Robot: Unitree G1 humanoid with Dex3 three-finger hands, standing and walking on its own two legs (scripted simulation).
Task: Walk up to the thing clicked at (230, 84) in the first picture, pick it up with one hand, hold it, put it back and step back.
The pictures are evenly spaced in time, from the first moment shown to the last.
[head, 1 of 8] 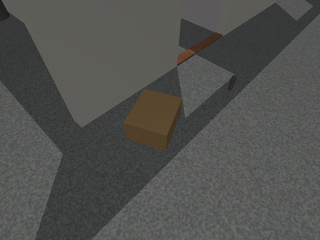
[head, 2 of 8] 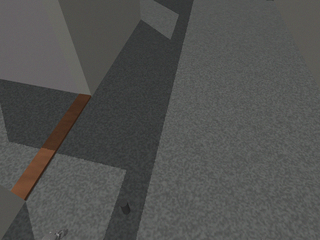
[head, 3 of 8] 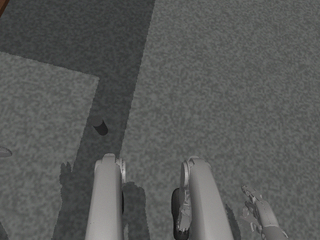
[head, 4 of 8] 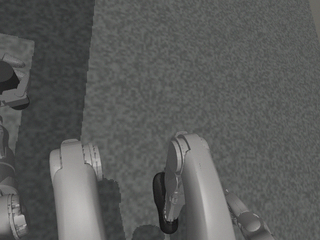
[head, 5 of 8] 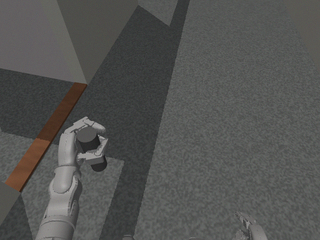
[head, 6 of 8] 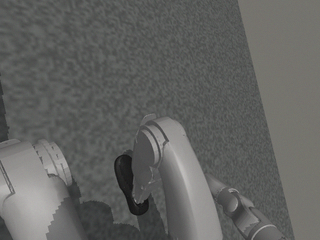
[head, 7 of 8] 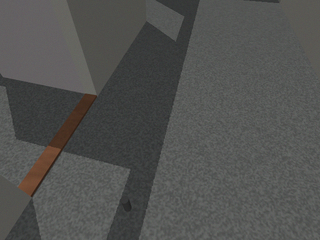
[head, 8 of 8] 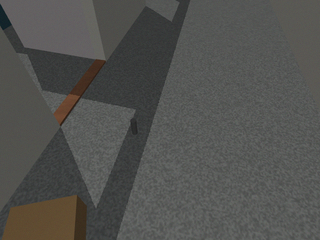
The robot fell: no
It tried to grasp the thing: yes
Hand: left
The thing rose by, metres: 0.69
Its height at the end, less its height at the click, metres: +0.00
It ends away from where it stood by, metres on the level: 0.02
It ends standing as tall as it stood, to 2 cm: yes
